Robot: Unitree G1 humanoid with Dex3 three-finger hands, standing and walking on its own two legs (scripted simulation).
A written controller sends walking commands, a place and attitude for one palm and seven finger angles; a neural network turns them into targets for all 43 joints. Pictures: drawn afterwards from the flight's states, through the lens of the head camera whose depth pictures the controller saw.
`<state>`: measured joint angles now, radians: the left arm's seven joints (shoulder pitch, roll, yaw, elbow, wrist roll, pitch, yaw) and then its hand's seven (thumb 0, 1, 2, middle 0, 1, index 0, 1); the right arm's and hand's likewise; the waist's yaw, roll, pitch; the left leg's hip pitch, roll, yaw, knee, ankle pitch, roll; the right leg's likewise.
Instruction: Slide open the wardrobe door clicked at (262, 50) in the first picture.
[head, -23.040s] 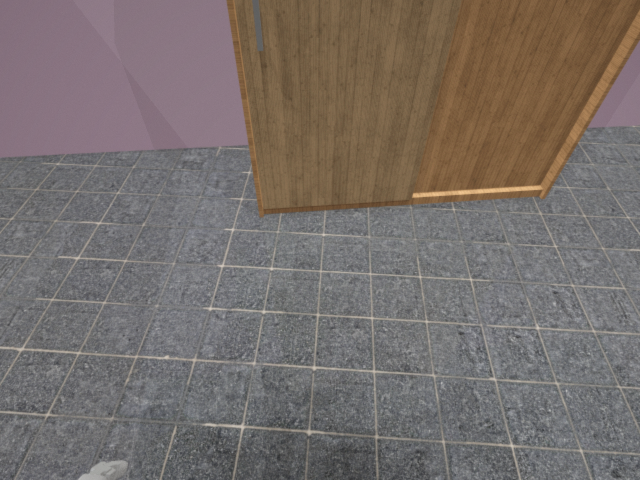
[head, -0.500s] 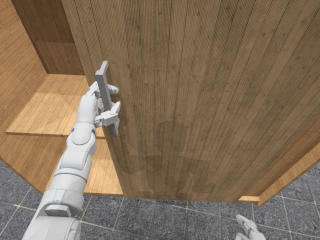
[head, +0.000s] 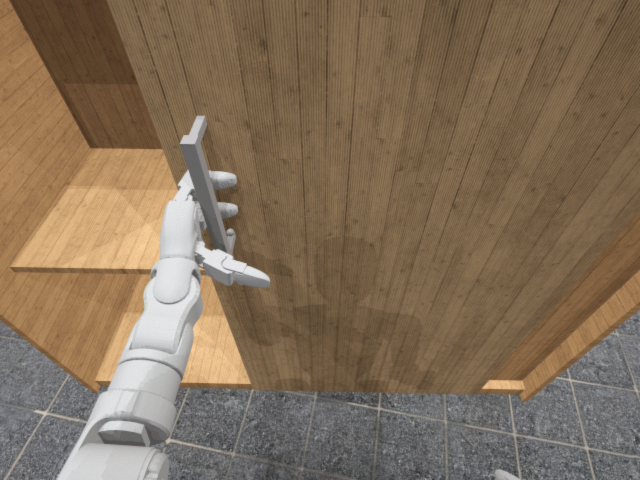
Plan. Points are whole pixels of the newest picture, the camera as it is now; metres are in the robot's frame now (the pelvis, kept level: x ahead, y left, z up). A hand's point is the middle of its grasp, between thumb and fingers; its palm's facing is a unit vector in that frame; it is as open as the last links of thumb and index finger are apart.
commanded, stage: slip the hand off the handle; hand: left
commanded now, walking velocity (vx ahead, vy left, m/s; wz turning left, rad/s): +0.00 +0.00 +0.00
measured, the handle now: (214, 201) +0.45 +0.15 +0.11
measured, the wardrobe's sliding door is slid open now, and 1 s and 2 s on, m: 0.49 0.49 0.49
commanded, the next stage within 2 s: draw the hand back to the body in 1.32 s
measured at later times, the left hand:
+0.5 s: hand (183, 238) +0.39 +0.18 +0.10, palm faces +0.14 -0.98 -0.15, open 14.7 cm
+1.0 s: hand (150, 286) +0.31 +0.21 +0.10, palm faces +0.14 -0.98 -0.15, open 14.7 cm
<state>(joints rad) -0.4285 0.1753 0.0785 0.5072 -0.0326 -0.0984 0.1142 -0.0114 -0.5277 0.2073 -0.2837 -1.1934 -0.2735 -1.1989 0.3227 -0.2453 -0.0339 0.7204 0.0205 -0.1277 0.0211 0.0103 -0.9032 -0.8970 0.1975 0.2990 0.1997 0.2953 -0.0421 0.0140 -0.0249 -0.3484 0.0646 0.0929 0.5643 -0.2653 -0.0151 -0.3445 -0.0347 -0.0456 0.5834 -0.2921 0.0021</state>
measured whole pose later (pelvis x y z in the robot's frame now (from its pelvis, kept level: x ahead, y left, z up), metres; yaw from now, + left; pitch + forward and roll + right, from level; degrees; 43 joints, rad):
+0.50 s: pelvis +0.01 +0.00 +0.00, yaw +1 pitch +3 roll +0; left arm -0.37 0.25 0.14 0.46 -0.07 -0.08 0.00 -0.02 -0.55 0.20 -0.25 -1.15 -0.25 -1.15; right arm 0.24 -0.25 -0.01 0.70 0.03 -0.10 -0.03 0.01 -0.90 -0.90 0.20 0.30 0.20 0.30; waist -0.01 0.02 -0.02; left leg -0.34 0.06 0.07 0.58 -0.29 -0.01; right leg -0.32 -0.04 -0.07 0.58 -0.31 0.01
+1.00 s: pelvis +0.00 +0.01 +0.00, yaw +1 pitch +1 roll +0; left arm -0.07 0.26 0.17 0.20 -0.12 -0.13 -0.07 -0.02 -0.55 0.20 -0.25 -1.15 -0.25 -1.15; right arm 0.26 -0.24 0.00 0.69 0.04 -0.16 -0.05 0.01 -0.90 -0.90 0.20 0.30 0.20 0.30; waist 0.01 0.03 -0.02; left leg -0.31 0.05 0.08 0.59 -0.29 -0.01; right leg -0.29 -0.04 -0.06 0.58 -0.31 0.01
